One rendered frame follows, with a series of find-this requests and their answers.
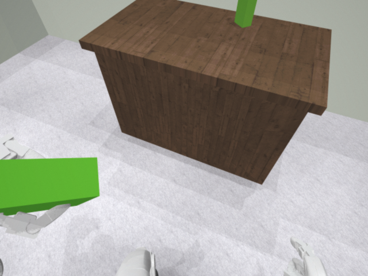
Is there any right robot hand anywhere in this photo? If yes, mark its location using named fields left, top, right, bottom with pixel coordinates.
left=283, top=237, right=328, bottom=276

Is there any table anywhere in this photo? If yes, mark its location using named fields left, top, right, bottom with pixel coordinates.
left=79, top=0, right=332, bottom=185

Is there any left robot hand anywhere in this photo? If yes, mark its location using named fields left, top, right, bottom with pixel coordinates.
left=0, top=134, right=71, bottom=239

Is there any left robot thigh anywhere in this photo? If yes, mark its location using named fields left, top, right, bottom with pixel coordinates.
left=115, top=250, right=156, bottom=276

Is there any sponge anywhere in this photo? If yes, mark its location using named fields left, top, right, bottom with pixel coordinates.
left=0, top=158, right=99, bottom=216

